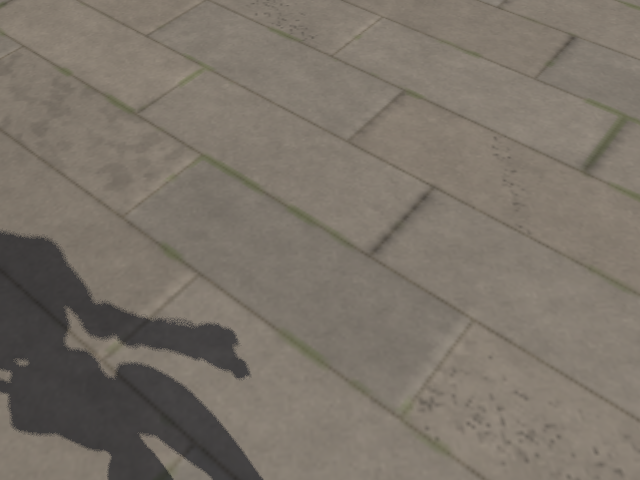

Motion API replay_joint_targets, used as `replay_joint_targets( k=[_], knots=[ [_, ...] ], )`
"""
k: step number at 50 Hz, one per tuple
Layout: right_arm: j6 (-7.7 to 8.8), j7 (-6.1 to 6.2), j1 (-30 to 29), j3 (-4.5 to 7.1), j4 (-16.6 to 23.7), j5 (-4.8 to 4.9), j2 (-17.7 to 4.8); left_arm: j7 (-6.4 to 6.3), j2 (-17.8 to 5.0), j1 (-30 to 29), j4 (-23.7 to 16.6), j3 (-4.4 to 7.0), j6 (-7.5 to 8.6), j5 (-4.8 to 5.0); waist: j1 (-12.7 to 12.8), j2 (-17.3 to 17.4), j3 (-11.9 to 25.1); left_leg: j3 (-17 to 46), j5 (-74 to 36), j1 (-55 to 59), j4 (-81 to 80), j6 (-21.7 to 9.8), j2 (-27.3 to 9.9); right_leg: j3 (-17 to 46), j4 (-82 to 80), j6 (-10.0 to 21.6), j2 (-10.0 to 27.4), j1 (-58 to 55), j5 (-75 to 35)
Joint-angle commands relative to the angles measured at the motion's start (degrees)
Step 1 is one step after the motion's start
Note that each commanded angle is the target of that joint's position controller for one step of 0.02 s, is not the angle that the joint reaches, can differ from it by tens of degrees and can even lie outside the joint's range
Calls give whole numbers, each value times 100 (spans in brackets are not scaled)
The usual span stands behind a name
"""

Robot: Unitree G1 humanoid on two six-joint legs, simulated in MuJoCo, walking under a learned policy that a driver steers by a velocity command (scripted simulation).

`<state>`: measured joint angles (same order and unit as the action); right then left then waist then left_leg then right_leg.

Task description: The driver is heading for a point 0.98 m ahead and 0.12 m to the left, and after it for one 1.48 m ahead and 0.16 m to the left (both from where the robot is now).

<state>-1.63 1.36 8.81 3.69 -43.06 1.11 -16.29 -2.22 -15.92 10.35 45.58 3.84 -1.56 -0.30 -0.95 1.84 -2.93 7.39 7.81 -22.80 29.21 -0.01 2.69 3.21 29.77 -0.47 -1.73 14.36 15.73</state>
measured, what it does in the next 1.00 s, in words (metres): walks ahead: left foot, then right foot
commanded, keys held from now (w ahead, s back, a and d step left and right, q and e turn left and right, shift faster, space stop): q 0.38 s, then no key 0.02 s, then w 0.12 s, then w+e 0.48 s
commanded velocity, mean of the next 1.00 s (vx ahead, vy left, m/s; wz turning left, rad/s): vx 0.20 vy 0.00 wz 0.14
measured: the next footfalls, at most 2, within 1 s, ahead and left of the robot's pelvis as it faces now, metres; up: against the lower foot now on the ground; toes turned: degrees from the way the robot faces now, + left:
left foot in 0.36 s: +0.04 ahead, +0.14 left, +0.00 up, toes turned +14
right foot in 0.88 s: +0.23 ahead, -0.07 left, +0.00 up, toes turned +8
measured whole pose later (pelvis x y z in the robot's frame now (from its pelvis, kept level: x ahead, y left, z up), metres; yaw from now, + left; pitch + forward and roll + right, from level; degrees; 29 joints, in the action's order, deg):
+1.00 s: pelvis +0.18 +0.00 +0.01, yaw +7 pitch +2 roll +2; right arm 5.2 -1.0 13.4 3.5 -44.0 0.4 -17.9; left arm 1.5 -16.4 17.1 44.0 3.1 4.1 0.7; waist 0.8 1.9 -0.2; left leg 0.7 20.8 -24.0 61.4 -0.9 -1.2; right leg 0.2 29.0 4.1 -2.0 16.8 14.3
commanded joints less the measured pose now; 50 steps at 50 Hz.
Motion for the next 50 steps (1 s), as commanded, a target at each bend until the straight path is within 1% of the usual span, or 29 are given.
replay_joint_targets(
  k=[1, 2, 3, 4, 5, 7, 11, 14, 16, 17, 18, 19, 20, 21, 22, 23, 25, 27, 30, 39, 42, 43, 44, 45, 46, 47, 48, 49, 50],
  knots=[
    [106, 15, -564, 148, 701, -13, -530, -34, -1175, 509, -203, 333, 74, -173, 252, -1534, 409, -310, 1810, -949, 1001, -51, 232, 1810, -1457, 1215, 1839, -490, -460],
    [140, -10, -420, 245, 635, -63, -740, -62, -997, 154, -393, 265, 134, -273, 229, -1437, 386, -259, 2444, -1119, 2302, 104, 54, 2042, -1465, 1572, 2352, -453, -1603],
    [119, -19, -129, 332, 464, -26, -863, -101, -822, -58, -486, 208, 190, -243, 89, -1013, 474, -107, 2435, -1156, 3082, 167, 36, 1724, -1280, 1538, 2247, -556, -2383],
    [59, -7, 145, 349, 334, -8, -815, -117, -792, -293, -531, 198, 231, -129, -66, -784, 472, -73, 2193, -1291, 3420, 244, -28, 1292, -1077, 1335, 2043, -745, -2770],
    [5, 4, 196, 320, 295, -17, -705, -116, -753, -332, -527, 184, 257, -28, -37, -740, 438, -84, 1937, -1490, 3525, 331, -105, 985, -957, 1211, 1922, -973, -3089],
    [-42, -27, -20, 231, 413, 15, -494, -120, -799, -145, -434, 195, 210, 15, 114, -851, 367, -365, 1601, -1556, 3209, 486, -189, 502, -907, 1158, 1716, -1181, -3392],
    [-60, -199, -489, 117, 779, 54, -396, -130, -1039, 64, -367, 284, 75, 8, 394, -1160, 519, -802, 1399, -830, 1884, 509, -373, 81, -861, 1180, 1767, -1309, -3322],
    [-101, -289, -379, 181, 851, 53, -598, -58, -1216, 47, -342, 347, 68, 90, 363, -1246, 539, -1097, 1285, -190, 1091, 323, -299, -45, -689, 1128, 1895, -1156, -3274],
    [-137, -303, -51, 238, 777, 22, -638, -14, -1211, -118, -324, 349, 114, 207, 119, -1145, 543, -1270, 555, 462, 73, 67, -170, -255, -248, 884, 1842, -927, -3046],
    [-140, -256, 215, 310, 703, -5, -769, 21, -1070, 72, -225, 316, 166, 213, 19, -880, 646, -1144, -145, 1147, -518, -131, -73, -521, 287, 588, 1628, -599, -2658],
    [-136, -160, 547, 471, 707, 8, -1264, 62, -871, 299, -211, 267, 219, 37, -18, 136, 959, -36, -2150, 2380, -640, -492, -773, -979, 1527, 61, 1214, 443, -1302],
    [-94, -116, 603, 554, 855, -131, -1896, 76, -477, 68, -574, 114, 258, -217, 16, 1611, 1120, 2239, -4121, 2998, -585, -1795, -2401, -954, 3074, -439, 268, 2185, 2347],
    [37, -175, 791, 430, 815, -229, -1447, 62, -742, -369, -606, 180, 252, -101, -404, 789, 1547, 2270, -3639, 2685, -762, -2282, -2598, -17, 3970, -436, 287, 2195, 2611],
    [136, -171, 585, 363, 762, -179, -1240, 75, -854, -373, -602, 219, 222, 68, -245, 551, 1238, 1711, -2252, 2445, -914, -2014, -2236, 47, 4093, -333, 446, 2320, 2119],
    [188, -140, 404, 327, 690, -49, -1038, 74, -864, -261, -501, 243, 213, 97, -109, 350, 1014, 1419, -340, 2223, -1109, -1623, -1848, 36, 3747, -236, 609, 2419, 1562],
    [196, -113, 259, 257, 680, 26, -853, 62, -931, -346, -482, 272, 210, 58, -101, 370, 762, 1382, 1126, 1984, -1367, -1402, -1664, 13, 3390, -194, 690, 2474, 1112],
    [234, -55, 141, 183, 682, -60, -783, 112, -851, -309, -471, 256, 263, 38, -7, 708, 510, 1327, 1994, 1524, -1817, -1313, -1428, -122, 3047, -193, 591, 2176, 377],
    [319, -19, 182, 163, 621, -122, -750, 165, -733, -206, -382, 210, 382, 61, 18, 684, 455, 1082, 1725, 1542, -1980, -1276, -1383, -185, 2389, -191, 580, 2027, -14],
    [437, -35, 301, 202, 494, -117, -916, 224, -576, -373, -361, 113, 477, 88, -128, 586, 351, 771, 1409, 1572, -2046, -1223, -1468, -242, 1487, -158, 630, 1839, -384],
    [534, -153, 569, 284, 109, -22, -1087, 364, -607, -477, -508, 19, 506, 184, -238, 365, -62, 298, 1558, 1717, -2149, -1177, -1916, -325, 648, 226, 667, 1687, -159],
    [479, -170, 402, 283, 91, 31, -1036, 406, -584, -50, -399, 22, 521, 167, 53, 186, 41, -230, 1233, 1457, -1606, -959, -1744, -678, 214, 434, 467, 759, -349],
    [469, -164, 356, 251, 103, 1, -948, 387, -686, 399, -260, 89, 509, 173, 266, 99, 205, -499, 731, 1159, -1032, -816, -1548, -803, 124, 525, 264, 64, -270],
    [484, -150, 327, 162, 146, -85, -701, 345, -1016, 1134, -92, 247, 507, 222, 578, -302, 562, -990, -53, 716, 285, -541, -1179, -364, -66, 729, 365, -926, -161],
    [581, -146, 229, 26, 577, -211, -342, 286, -1869, 1759, -63, 460, 501, 212, 626, -1896, 894, -1623, 688, -1134, 2737, 87, -255, 2404, -945, 1633, 1689, -2200, 670],
    [733, -149, 36, 25, 615, -154, -462, 355, -1625, 1932, -142, 355, 577, 159, 772, -1799, 1088, -574, 2340, -2345, 3730, 89, 87, 4132, -1787, 2072, 2140, -2754, 1475],
    [851, -226, -73, 96, 639, 41, -775, 363, -1298, 1627, -249, 253, 638, 93, 680, -1321, 722, -272, 2018, -2845, 4152, -82, -319, 3671, -1772, 1934, 2153, -2607, 1544],
    [908, -256, -117, 96, 598, 62, -812, 365, -1091, 1374, -361, 198, 660, 72, 568, -936, 536, -286, 1535, -2753, 4017, -195, -540, 3080, -1678, 1756, 1927, -2248, 1176],
    [935, -254, -156, 100, 570, -59, -782, 357, -968, 1155, -439, 151, 638, 93, 456, -539, 345, -307, 1138, -2606, 3612, -196, -688, 2621, -1705, 1626, 1736, -1867, 690],
    [922, -243, -188, 129, 559, -153, -774, 334, -866, 990, -508, 102, 624, 78, 327, -513, 250, -291, 803, -2273, 3175, -163, -791, 2252, -1786, 1518, 1552, -1505, 138]
  ],
)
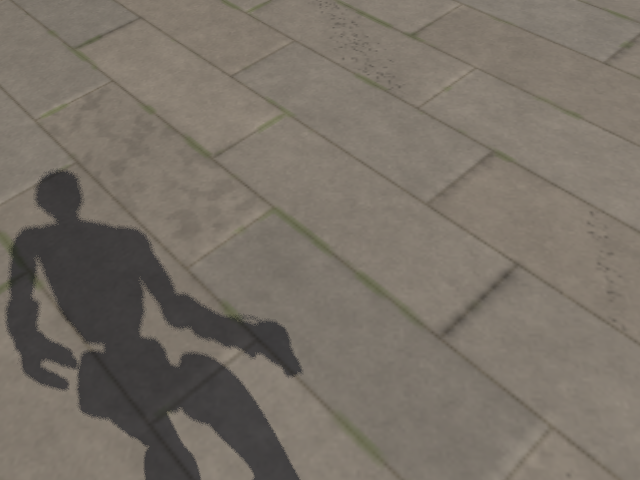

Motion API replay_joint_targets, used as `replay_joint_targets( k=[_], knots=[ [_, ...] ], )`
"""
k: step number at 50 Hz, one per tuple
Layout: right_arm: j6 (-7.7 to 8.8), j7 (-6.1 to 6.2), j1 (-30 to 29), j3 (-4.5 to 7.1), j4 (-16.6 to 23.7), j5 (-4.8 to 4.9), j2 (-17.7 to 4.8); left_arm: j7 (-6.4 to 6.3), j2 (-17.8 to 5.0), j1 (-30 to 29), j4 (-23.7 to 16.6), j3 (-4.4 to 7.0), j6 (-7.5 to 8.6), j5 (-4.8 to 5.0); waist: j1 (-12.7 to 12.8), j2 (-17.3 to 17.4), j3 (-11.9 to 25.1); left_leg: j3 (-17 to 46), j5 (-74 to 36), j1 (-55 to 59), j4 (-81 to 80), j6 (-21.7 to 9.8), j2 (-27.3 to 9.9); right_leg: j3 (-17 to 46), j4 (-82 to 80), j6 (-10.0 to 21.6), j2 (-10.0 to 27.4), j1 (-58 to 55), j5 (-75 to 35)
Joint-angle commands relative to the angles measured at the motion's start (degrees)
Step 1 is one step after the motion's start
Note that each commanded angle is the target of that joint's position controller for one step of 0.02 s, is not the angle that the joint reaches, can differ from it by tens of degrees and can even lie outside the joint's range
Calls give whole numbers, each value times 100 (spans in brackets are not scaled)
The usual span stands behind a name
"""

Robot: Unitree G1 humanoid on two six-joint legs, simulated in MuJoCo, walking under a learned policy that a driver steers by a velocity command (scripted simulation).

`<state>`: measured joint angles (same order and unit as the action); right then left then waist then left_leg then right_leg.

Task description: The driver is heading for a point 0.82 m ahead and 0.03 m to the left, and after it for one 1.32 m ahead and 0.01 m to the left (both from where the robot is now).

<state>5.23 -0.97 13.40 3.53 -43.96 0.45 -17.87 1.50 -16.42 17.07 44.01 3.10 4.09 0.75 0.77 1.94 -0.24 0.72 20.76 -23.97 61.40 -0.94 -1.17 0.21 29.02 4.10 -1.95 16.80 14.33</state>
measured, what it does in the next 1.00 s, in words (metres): walks ahead: left foot, then right foot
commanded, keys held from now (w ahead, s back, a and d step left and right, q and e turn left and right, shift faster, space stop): w+e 0.14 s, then w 0.36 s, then w+q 0.50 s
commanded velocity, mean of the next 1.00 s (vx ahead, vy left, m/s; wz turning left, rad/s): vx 0.49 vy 0.00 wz -0.02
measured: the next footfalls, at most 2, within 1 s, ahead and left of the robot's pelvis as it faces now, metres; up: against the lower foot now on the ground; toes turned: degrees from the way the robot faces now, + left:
left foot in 0.36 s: +0.41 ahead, +0.09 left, +0.00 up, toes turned -11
right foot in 0.86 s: +0.64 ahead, -0.19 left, +0.00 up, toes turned +0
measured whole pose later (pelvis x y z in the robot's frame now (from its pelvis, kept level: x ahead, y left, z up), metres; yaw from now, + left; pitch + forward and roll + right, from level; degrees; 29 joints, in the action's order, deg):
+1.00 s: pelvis +0.56 -0.08 +0.00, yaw +2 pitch +1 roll -1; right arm 2.1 0.3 18.8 3.8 -44.9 1.9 -18.2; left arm 0.8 -14.8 10.4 40.4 2.7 5.4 -0.7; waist -0.9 2.4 -1.5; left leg 3.4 21.0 -26.2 65.9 -0.4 -1.6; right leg -2.7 25.5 1.1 -0.3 16.4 10.3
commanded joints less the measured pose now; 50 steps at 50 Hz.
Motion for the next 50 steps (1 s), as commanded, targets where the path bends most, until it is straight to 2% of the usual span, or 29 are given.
replay_joint_targets(
  k=[1, 4, 8, 13, 16, 17, 18, 19, 20, 21, 22, 23, 24, 25, 28, 30, 33, 36, 38, 40, 41, 42, 43, 44, 45, 46, 47, 48, 50],
  knots=[
    [204, -20, -645, 151, 650, -111, -575, -63, -791, 250, -398, 156, 41, -34, 75, -632, -36, 333, -715, -1898, -301, 5, -383, 2322, -1797, 1021, 1426, -1533, -164],
    [107, 2, -821, 131, 703, -109, -420, -180, -943, 324, -427, 209, 33, -4, 33, -604, -89, 182, -1389, -1731, -1104, 286, -195, 1743, -1878, 995, 1175, -1263, -1361],
    [117, -41, -1550, 24, 884, -57, -152, -295, -945, 588, -306, 231, -11, 28, 253, -736, -228, 82, -2532, -1111, -2642, 432, 77, 1275, -1814, 736, 848, -818, -1528],
    [207, -169, -2070, 13, 1034, -3, -225, -321, -860, 972, -53, 230, -56, 60, 441, -740, -404, 160, -2864, -927, -3393, 188, 84, 1525, -1593, 653, 1202, -1378, -1559],
    [233, -167, -1722, 97, 969, -5, -437, -342, -952, 902, -12, 284, -139, 29, 219, -890, -270, 39, -2100, -603, -3485, -92, 167, 1559, -1034, 523, 1363, -1963, -2968],
    [238, -133, -1291, 173, 866, -18, -579, -339, -981, 838, -34, 290, -170, 14, -6, -963, 51, -149, -1903, 16, -3517, -240, 333, 1465, -494, 454, 1253, -2036, -4083],
    [235, -94, -516, 266, 690, -32, -774, -323, -913, 721, -93, 245, -194, -19, -421, -925, 646, -152, -2129, 1203, -3508, -470, 233, 1253, 473, 306, 990, -1766, -4577],
    [220, -56, 532, 312, 556, -126, -1045, -312, -660, 677, -246, 133, -199, -125, -810, -431, 1580, 949, -2166, 3032, -3184, -880, -736, 1146, 2089, 158, 643, -661, -3179],
    [170, -112, 1035, 408, 265, -86, -1334, -250, -12, 1730, -188, -42, -127, -10, -345, 1526, 2431, 3783, -906, 5091, -3631, -1876, -2087, 850, 4197, -273, -381, 1569, 1378],
    [164, -135, 1039, 265, 243, 58, -753, -242, -546, 1449, -91, 24, -61, 97, -585, 1067, 2078, 4401, 193, 4828, -4288, -1698, -1996, 1237, 4728, -239, -173, 2220, 1787],
    [142, -97, 583, 195, 290, 65, -533, -221, -881, 608, -295, 121, -16, 179, -645, 536, 1074, 3437, 167, 3948, -4422, -1455, -1809, 1081, 4766, -216, 100, 2495, 1330],
    [109, -76, 209, 159, 330, -5, -503, -231, -852, 116, -430, 101, 29, 118, -507, -22, 543, 2790, -423, 3050, -4569, -1309, -1582, 821, 4507, -208, 369, 2340, 877],
    [93, -73, 21, 131, 318, -61, -431, -220, -802, -119, -502, 118, 67, 17, -361, -104, 188, 2382, -1098, 2408, -4707, -1309, -1410, 701, 4175, -237, 542, 2241, 619],
    [111, -63, -45, 92, 304, -127, -355, -200, -731, -51, -503, 128, 64, -9, -182, 53, 158, 2078, -1533, 2050, -4832, -1280, -1241, 689, 3950, -243, 711, 1951, 447],
    [131, -58, 27, 87, 188, 7, -397, -190, -411, 16, -541, 50, 37, -76, 0, 250, 90, 1690, -2133, 1598, -5131, -1442, -1048, 465, 3207, -393, 825, 1783, 444],
    [104, -1, 122, 146, 131, 55, -601, -190, -294, -433, -736, -19, 58, -143, -81, 182, -88, 1467, -2264, 1389, -5300, -1495, -999, 349, 2419, -552, 843, 1883, 81],
    [20, 72, 314, 195, 59, 92, -745, -135, -208, -1103, -882, -79, 135, -116, -290, 118, -181, 1042, -2219, 1142, -5281, -1246, -689, 252, 1062, -652, 631, 1459, -1153],
    [-69, 105, 742, 211, -73, 134, -812, -63, -286, -1609, -1009, -59, 207, -44, -485, 154, -162, 1127, -2084, 1209, -5065, -1114, -724, 246, 389, -704, 385, 1035, -1811],
    [-125, 128, 873, 212, -108, 158, -810, -35, -427, -1757, -1088, -2, 242, -13, -458, 223, -140, 1406, -1771, 1468, -4799, -995, -854, 375, 46, -630, 348, 878, -1673],
    [-177, 153, 853, 238, -106, 138, -870, -34, -593, -1592, -1067, 77, 279, 4, -270, 335, -85, 1641, -1687, 1607, -4445, -863, -956, 373, -166, -497, 330, 482, -1312],
    [-198, 161, 814, 221, -93, 121, -810, -53, -690, -1224, -966, 141, 290, -3, -46, 339, 56, 1604, -1863, 1523, -4081, -749, -838, 304, -343, -371, 320, -78, -1184],
    [-196, 150, 799, 153, -50, 75, -615, -99, -903, -605, -842, 249, 303, -53, 270, 241, 463, 1415, -2017, 1238, -3228, -570, -501, 395, -372, -177, 519, -1059, -1077],
    [-180, 141, 782, 10, 138, -69, -221, -160, -1290, 353, -759, 353, 284, -134, 638, -484, 1377, 988, -850, 399, -1487, -335, -73, 1423, -218, 181, 1609, -2534, -896],
    [-95, 140, 1536, -97, 325, 113, 143, -120, -1641, 597, -609, 429, 181, -175, 260, -2243, 1972, 452, 1397, -1422, 236, -66, 477, 3887, -842, 1018, 2745, -3806, 350],
    [-103, 161, 1363, 33, 190, 235, -456, -93, -1063, 478, -645, 312, 167, -122, 392, -1552, 1509, 777, 1193, -2036, 992, -15, 111, 4147, -1156, 983, 2608, -3433, 1347],
    [-134, 159, 846, 121, 266, 237, -709, -102, -732, 212, -662, 216, 166, -90, 442, -1068, 820, 724, 650, -2182, 1123, -14, -78, 3174, -1211, 761, 2370, -2812, 1119],
    [-171, 168, 640, 130, 286, 182, -650, -90, -596, -115, -657, 159, 165, -120, 290, -752, 499, 621, 217, -1958, 1021, 31, -269, 2478, -1322, 646, 2104, -2184, 401],
    [-204, 156, 494, 148, 336, 125, -585, -80, -448, -339, -617, 123, 161, -138, 170, -762, 219, 611, -49, -1838, 779, 61, -398, 1976, -1474, 612, 1892, -1726, -116],
    [-310, 104, 492, 139, 387, 142, -368, -91, -409, -523, -539, 134, 214, -163, -14, -912, 28, 535, -345, -1438, 542, 100, -562, 1266, -1789, 577, 1703, -1154, -708]
  ],
)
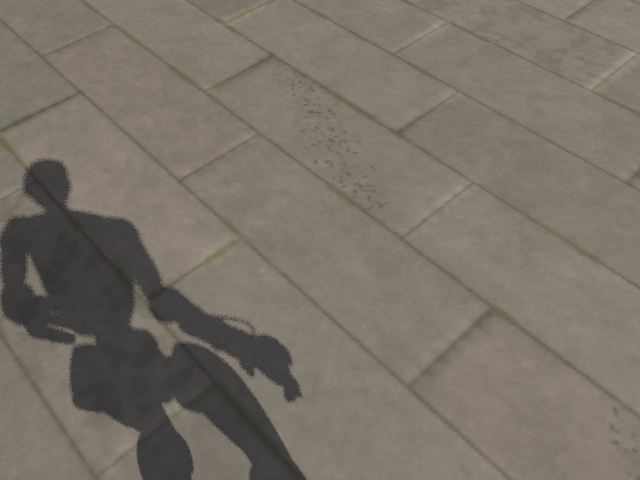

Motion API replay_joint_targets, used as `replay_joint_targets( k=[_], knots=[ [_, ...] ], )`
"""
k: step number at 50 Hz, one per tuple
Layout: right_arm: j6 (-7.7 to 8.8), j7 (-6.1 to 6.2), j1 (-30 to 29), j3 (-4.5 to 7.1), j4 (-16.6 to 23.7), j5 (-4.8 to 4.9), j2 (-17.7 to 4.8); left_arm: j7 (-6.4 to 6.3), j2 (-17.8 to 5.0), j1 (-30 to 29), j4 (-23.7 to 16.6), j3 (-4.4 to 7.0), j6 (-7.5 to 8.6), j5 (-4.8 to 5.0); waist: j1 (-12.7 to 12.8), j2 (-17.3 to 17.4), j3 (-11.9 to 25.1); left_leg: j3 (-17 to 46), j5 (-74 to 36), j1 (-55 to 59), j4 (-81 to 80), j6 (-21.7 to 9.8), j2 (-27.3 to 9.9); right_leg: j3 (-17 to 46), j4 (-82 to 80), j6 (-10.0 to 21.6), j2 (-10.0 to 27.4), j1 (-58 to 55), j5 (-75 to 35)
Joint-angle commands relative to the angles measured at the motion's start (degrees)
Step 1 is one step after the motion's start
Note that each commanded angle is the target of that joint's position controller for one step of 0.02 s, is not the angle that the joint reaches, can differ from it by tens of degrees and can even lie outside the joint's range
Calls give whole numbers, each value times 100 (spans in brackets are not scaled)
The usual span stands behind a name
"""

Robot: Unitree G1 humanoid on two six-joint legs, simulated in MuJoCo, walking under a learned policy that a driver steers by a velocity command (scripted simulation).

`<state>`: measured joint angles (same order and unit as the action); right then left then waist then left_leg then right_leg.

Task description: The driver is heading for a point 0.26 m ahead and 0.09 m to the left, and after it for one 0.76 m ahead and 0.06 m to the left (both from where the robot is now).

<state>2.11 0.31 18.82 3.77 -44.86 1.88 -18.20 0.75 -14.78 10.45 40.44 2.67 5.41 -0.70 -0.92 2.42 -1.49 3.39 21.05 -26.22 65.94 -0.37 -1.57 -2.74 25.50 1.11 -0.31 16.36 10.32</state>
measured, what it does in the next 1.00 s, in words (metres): walks ahead: left foot, then right foot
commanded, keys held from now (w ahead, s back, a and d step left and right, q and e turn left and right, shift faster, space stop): w+q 0.08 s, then q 0.24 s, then no key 0.08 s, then e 0.60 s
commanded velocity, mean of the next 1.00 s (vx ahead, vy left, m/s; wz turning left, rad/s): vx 0.16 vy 0.00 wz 0.07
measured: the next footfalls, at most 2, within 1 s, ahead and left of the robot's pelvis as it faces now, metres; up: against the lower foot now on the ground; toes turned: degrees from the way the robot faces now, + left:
left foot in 0.32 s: +0.30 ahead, +0.15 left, +0.00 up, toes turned +13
right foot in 0.78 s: +0.27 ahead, -0.08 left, +0.00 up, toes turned +6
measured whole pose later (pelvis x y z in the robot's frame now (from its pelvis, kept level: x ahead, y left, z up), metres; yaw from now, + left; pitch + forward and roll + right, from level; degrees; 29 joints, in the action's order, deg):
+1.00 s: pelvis +0.23 +0.02 +0.01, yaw +1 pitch +2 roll +2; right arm -1.3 2.2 3.7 5.4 -43.0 0.1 -17.9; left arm -2.0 -17.4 13.1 43.4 3.9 -0.8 0.7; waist 1.5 0.8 -3.0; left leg 2.0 23.5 -28.0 54.2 3.9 2.8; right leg 5.1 26.3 1.6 -0.6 14.8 13.3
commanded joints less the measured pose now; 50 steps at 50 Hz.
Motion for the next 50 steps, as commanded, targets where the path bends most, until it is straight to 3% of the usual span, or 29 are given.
replay_joint_targets(
  k=[1, 4, 8, 10, 12, 14, 15, 16, 17, 18, 19, 20, 21, 22, 23, 25, 28, 32, 35, 37, 39, 40, 41, 42, 43, 44, 45, 46, 50],
  knots=[
    [-42, -37, -108, 97, 527, -8, -234, -20, -609, 136, -132, 202, 116, 1, 126, -895, 108, 232, -474, -1208, -12, 74, -545, 1328, -1548, 930, 1544, -1016, -570],
    [-96, -70, -450, 64, 731, -63, -135, -52, -812, 199, 24, 291, 156, 21, 130, -655, -26, 246, -1000, -1434, -681, 155, -596, 788, -1744, 1035, 1615, -1054, -1088],
    [-39, -215, -1021, 1, 942, -130, -23, -154, -1043, 64, 103, 351, 30, 40, 237, -581, -152, -238, -2109, -797, -2219, 137, -381, -300, -1462, 824, 1340, -901, -2700],
    [-47, -301, -1258, 24, 1074, -126, -74, -193, -1156, 211, 185, 383, -41, 101, 314, -626, -46, -405, -2271, -536, -2631, 69, -265, -480, -1247, 725, 1392, -1097, -2978],
    [-93, -365, -1338, 92, 1204, -126, -226, -212, -1271, 217, 219, 429, -104, 215, 252, -707, 36, -465, -1953, -395, -2901, -87, -173, -540, -885, 612, 1509, -1394, -3196],
    [-144, -381, -979, 223, 1199, -170, -474, -236, -1398, 106, 181, 490, -164, 334, -22, -781, 295, -667, -1489, 175, -3136, -318, 113, -620, -50, 475, 1512, -1532, -4007],
    [-151, -352, -392, 350, 1060, -177, -677, -241, -1338, 47, 151, 478, -199, 366, -353, -627, 586, -757, -1794, 947, -3546, -487, 334, -758, 849, 319, 1326, -1391, -3992],
    [-170, -236, 166, 496, 936, -181, -1023, -221, -1147, 297, 154, 410, -192, 271, -584, -135, 927, -426, -3092, 2073, -3899, -722, 274, -868, 2168, -5, 960, -702, -2933],
    [-208, -83, 58, 537, 1041, -196, -1580, -156, -456, 841, 6, 191, -179, -154, -9, 1532, 1377, 1554, -6168, 3689, -3323, -1431, -1242, -828, 4206, -399, 227, 1243, 2454],
    [-127, -133, -144, 430, 1387, -293, -1514, -92, -701, 1210, 28, 119, -155, -59, -52, 1240, 2724, 3592, -5300, 4284, -3852, -2517, -2254, 478, 5541, -506, -231, 1913, 3369],
    [-101, -187, -332, 334, 1435, -259, -1068, -74, -1156, 615, 42, 238, -197, 155, -345, 300, 2438, 2931, -4522, 3854, -4167, -2254, -1915, 822, 5586, -437, 73, 2100, 2728],
    [-75, -188, -607, 251, 1351, -176, -830, -111, -1108, 286, -63, 216, -245, 194, -220, 120, 1710, 2260, -3940, 3213, -4242, -1926, -1622, 684, 5198, -383, 269, 2299, 2241],
    [-75, -161, -833, 159, 1300, -142, -567, -189, -1004, 235, 46, 193, -312, 117, -75, -209, 1337, 1856, -3605, 2579, -4318, -1661, -1414, 686, 4777, -410, 511, 2154, 1941],
    [-80, -138, -1023, 88, 1257, -171, -412, -232, -1014, 276, 75, 202, -396, 83, 91, -83, 1142, 1569, -3553, 1927, -4440, -1556, -1280, 719, 4394, -428, 625, 1717, 1774],
    [-71, -132, -1133, 53, 1213, -269, -372, -234, -981, 434, 155, 202, -476, 94, 231, 94, 1084, 1304, -3584, 1372, -4587, -1505, -1164, 657, 4213, -450, 615, 1172, 1597],
    [2, -112, -1303, -1, 1058, -374, -235, -256, -716, 677, 297, 131, -544, 87, 365, 234, 1085, 755, -3767, 908, -4729, -1476, -1004, 585, 3413, -526, 617, 541, 1396],
    [12, -45, -1343, 25, 816, -417, -318, -271, -578, 451, 345, 50, -583, 82, 214, 313, 1022, 417, -3013, 830, -4888, -1390, -970, 542, 2318, -540, 625, 96, 909],
    [-141, 57, -1352, 119, 655, -352, -624, -281, -917, 23, 172, 154, -689, 141, 16, 375, 533, 697, -941, 915, -5181, -1404, -1231, 405, 2114, -434, 518, 394, 1039],
    [-226, 128, -1329, 135, 563, -270, -598, -257, -825, -22, 114, 163, -695, 134, 3, 310, 387, 772, -1014, 1308, -5058, -1388, -1411, 312, 1940, -319, 480, 606, 1290],
    [-283, 166, -1424, 145, 536, -204, -577, -198, -714, 202, 189, 162, -683, 132, 150, 289, 473, 540, -1564, 1466, -4761, -1268, -1372, 111, 1348, -194, 349, 295, 1052],
    [-339, 190, -1313, 178, 433, -82, -547, -129, -805, 473, 258, 201, -674, 80, 311, 164, 457, 114, -1805, 1376, -4204, -829, -1105, 185, 161, 97, 271, -223, 62],
    [-337, 200, -1200, 156, 458, -128, -355, -151, -1236, 551, 207, 300, -668, 33, 180, -710, 469, -465, -1340, 903, -3126, -340, -600, 1314, -466, 463, 988, -556, -917],
    [-284, 199, -1507, 123, 699, -270, -163, -183, -1793, 326, 116, 443, -681, 80, 55, -1905, 116, -1000, 47, -303, -2436, 184, 445, 2779, -666, 1313, 1903, -689, -1833],
    [-262, 211, -2071, 156, 804, -325, -307, -187, -1529, 511, 48, 397, -599, -60, 523, -1765, 224, -394, 1326, -807, -1172, 264, 544, 3138, -838, 1757, 2143, -891, -2269],
    [-265, 183, -1927, 217, 760, -248, -373, -201, -1401, 471, 46, 358, -500, -114, 385, -1365, 403, -54, 1278, -944, -491, 239, 438, 2806, -731, 1670, 1983, -1016, -2456],
    [-292, 189, -1710, 236, 624, -203, -339, -215, -1357, 188, -12, 376, -445, -28, 204, -998, 447, 36, 977, -1032, -312, 255, 361, 2411, -545, 1382, 1669, -1144, -2572],
    [-308, 206, -1599, 253, 569, -222, -390, -228, -1278, 14, -60, 366, -435, 95, 139, -866, 463, 89, 719, -1143, -410, 298, 283, 2242, -452, 1201, 1556, -1268, -2687],
    [-302, 217, -1625, 256, 552, -232, -373, -263, -1186, -26, -80, 339, -451, 153, 118, -843, 560, 97, 527, -1028, -505, 357, 254, 2134, -388, 1123, 1453, -1324, -2892],
    [-222, 172, -1788, 169, 601, -134, -161, -346, -1264, 146, -108, 402, -612, 162, 234, -981, 735, 12, 66, -608, -1668, 522, 373, 2081, -225, 1082, 1183, -1512, -2927]
  ],
)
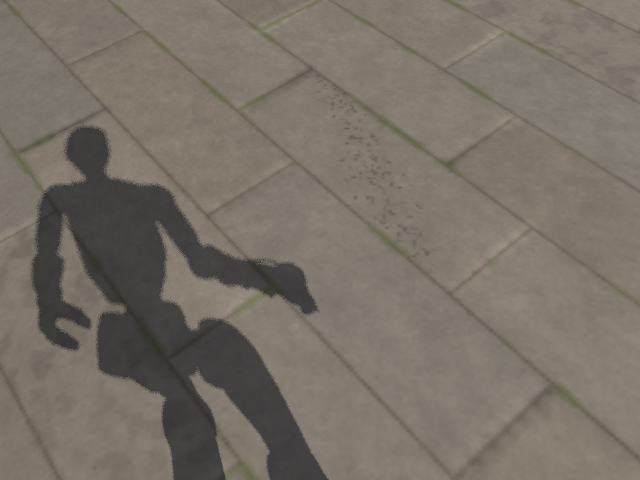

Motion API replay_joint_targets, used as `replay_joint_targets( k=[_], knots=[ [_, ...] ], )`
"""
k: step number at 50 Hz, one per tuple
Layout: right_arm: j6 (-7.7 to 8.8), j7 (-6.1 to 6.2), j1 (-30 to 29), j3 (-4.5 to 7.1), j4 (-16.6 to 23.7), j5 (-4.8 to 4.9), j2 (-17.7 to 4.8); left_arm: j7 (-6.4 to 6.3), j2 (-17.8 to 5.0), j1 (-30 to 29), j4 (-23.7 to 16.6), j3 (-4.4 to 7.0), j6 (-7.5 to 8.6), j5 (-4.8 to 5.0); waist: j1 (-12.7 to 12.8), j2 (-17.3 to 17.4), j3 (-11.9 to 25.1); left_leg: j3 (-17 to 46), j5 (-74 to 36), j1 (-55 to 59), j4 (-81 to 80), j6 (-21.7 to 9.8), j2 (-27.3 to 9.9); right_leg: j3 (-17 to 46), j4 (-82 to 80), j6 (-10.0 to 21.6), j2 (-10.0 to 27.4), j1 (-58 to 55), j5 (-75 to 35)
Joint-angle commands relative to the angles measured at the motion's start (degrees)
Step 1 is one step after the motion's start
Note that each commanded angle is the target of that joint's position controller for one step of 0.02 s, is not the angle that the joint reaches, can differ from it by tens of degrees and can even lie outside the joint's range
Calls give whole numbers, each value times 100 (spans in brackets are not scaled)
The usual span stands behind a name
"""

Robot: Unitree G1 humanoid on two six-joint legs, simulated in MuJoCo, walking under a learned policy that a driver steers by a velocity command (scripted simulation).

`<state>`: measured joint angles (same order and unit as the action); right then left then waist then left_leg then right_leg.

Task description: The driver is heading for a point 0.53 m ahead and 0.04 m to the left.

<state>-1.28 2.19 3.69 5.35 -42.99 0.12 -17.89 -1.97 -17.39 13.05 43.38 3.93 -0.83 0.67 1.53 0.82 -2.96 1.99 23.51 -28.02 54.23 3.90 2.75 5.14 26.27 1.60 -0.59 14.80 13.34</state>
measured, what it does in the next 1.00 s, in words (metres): steps on the spot: left foot, then right foot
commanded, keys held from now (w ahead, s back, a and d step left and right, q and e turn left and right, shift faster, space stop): e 0.06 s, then no key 0.94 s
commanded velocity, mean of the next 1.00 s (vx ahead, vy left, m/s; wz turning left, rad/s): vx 0.00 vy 0.00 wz -0.15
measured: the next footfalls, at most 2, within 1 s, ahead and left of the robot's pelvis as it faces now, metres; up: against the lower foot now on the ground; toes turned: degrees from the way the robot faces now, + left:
left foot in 0.18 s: +0.06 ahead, +0.14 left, +0.00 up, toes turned -9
right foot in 0.48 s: +0.01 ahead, -0.12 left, +0.00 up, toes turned -5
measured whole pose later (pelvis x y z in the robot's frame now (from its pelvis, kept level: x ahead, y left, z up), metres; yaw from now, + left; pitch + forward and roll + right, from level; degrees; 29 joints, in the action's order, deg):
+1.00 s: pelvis +0.00 +0.00 -0.01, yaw -8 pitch -2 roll +0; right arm -0.6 2.1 9.7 2.1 -59.9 -0.2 -15.2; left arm -1.1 -13.9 11.6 54.3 1.1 0.5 -0.5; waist -0.9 0.0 -2.6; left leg 2.2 14.0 -10.9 26.9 2.5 -1.6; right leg 2.6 27.7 0.4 -1.2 9.0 16.6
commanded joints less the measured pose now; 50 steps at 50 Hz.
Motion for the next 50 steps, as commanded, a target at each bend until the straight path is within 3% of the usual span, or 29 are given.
replay_joint_targets(
  k=[1, 3, 6, 8, 9, 10, 11, 12, 13, 15, 17, 19, 21, 23, 24, 25, 26, 27, 28, 33, 41, 50],
  knots=[
    [128, -38, -316, 0, 421, 50, -192, -81, -1050, -119, -427, 297, -20, 27, 21, -879, 888, 155, -221, -240, -782, 108, -32, 1359, -284, 1036, 1193, -1282, -3119],
    [144, -81, -276, 5, 409, 74, -261, -67, -1123, -188, -489, 327, -76, 18, 40, -1016, 885, 156, -256, 191, -1224, 100, 25, 1558, -294, 1065, 1182, -1026, -2940],
    [165, -152, 10, 33, 288, 100, -391, -29, -1031, -352, -538, 289, -126, 19, 14, -1163, 882, 55, -447, 761, -1939, 15, -9, 1719, -194, 995, 1142, -826, -2621],
    [214, -203, 285, 42, 174, 59, -362, -46, -908, -503, -550, 221, -153, 67, -191, -1070, 813, -63, -1466, 1467, -3188, -160, -36, 1717, 0, 719, 899, -535, -1911],
    [230, -196, 350, 73, 164, -12, -508, -54, -767, -340, -515, 169, -137, 13, -150, -799, 828, 231, -2023, 1986, -3433, -326, -415, 1606, 193, 467, 680, -172, -1143],
    [225, -163, 413, 115, 245, -136, -867, -35, -444, -115, -509, 62, -100, -151, 2, 347, 981, 1360, -3121, 2540, -3564, -725, -1526, 971, 1214, 122, 76, 423, 305],
    [229, -188, 315, 106, 184, -275, -973, -43, -500, -132, -654, 90, -52, -91, 120, 1384, 745, 2434, -3700, 2183, -3620, -1760, -2354, 469, 1861, -164, -450, 1105, 2299],
    [288, -199, 212, 31, 250, -242, -706, -67, -938, -155, -545, 204, -29, -111, -44, 965, 665, 2553, -3367, 1956, -3736, -2166, -2480, 595, 2893, -372, -219, 1141, 2461],
    [323, -192, 95, 1, 230, -182, -624, -66, -1118, -190, -460, 297, -39, -39, -21, 723, 531, 2162, -3076, 1904, -3712, -2022, -2193, 590, 3406, -438, -218, 1243, 2196],
    [349, -178, -142, -66, 180, -32, -485, -113, -904, -144, -320, 280, -121, -63, 40, 630, 402, 1608, -2706, 1906, -3652, -1672, -1784, 648, 3460, -605, -108, 1282, 1676],
    [309, -148, -96, -126, 38, -27, -381, -78, -562, -180, -285, 164, -129, -46, 34, 735, 407, 1099, -2986, 1861, -3614, -1587, -1457, 345, 2868, -723, -44, 930, 1388],
    [238, -117, -8, -122, -68, -37, -426, -30, -304, -377, -304, 40, -79, -45, -114, 865, 536, 810, -3213, 1992, -3479, -1519, -1278, -85, 1806, -762, 124, 479, 1278],
    [166, -104, 243, -99, -181, -33, -568, -3, -331, -455, -259, 29, -48, 0, -266, 908, 639, 894, -3366, 2128, -3339, -1555, -1333, -293, 927, -735, 82, 100, 956],
    [140, -115, 273, -134, -262, 47, -550, 22, -390, -171, -76, 51, -46, -14, -86, 807, 610, 845, -3174, 1984, -3199, -1372, -1242, -440, -542, -552, 9, -570, -248],
    [186, -135, 472, -165, -334, 48, -489, 16, -564, -200, -79, 71, -52, -77, -134, 619, 620, 846, -2860, 1736, -3208, -1108, -1172, -167, -776, -399, 172, -999, -858],
    [265, -179, 552, -210, -342, -65, -403, -24, -876, -158, -127, 113, -72, -127, -244, 79, 763, 597, -2409, 1405, -2967, -796, -972, 339, -548, -195, 698, -1449, -2055],
    [307, -199, 736, -237, -400, -87, -201, 11, -962, -268, 11, 134, -78, -136, -529, -805, 799, 102, -1390, 1663, -3115, -495, -514, 351, -257, 141, 755, -917, -1478],
    [301, -189, 408, -234, -440, -134, -363, 82, -599, -428, -76, 62, -47, -131, -287, -582, 634, 20, -1286, 1881, -3000, -290, -441, 346, -377, 222, 631, -577, -766],
    [284, -180, 260, -214, -469, -108, -389, 108, -441, -409, -7, 8, -9, -183, -243, -478, 507, 4, -1348, 1901, -2963, -257, -428, 318, -460, 147, 571, -414, -419],
    [146, -72, 379, -208, -740, -54, -353, 98, -428, -233, 277, -42, 162, -152, -247, -456, 198, 51, -1672, 1905, -2935, -330, -471, 192, -461, -52, 403, -173, -491],
    [123, -32, 456, -201, -1188, -40, -374, 71, -393, -194, 587, -105, 190, -128, -228, -183, 150, 50, -1748, 1915, -2995, -246, -473, 121, -458, -22, 316, -213, -516],
    [119, 17, 583, -228, -1554, -25, -381, 67, -334, -109, 917, -155, 184, -109, -222, -127, 192, 35, -1825, 1920, -3006, -242, -475, -12, -440, -23, 217, -277, -652]
  ],
)
Velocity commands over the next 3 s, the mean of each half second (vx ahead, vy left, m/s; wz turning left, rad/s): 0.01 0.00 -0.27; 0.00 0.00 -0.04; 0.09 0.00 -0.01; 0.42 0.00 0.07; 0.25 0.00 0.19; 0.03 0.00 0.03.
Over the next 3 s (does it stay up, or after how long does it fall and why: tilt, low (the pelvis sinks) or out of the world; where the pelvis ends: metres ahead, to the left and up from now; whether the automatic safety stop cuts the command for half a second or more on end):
stays up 0.53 -0.06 -0.01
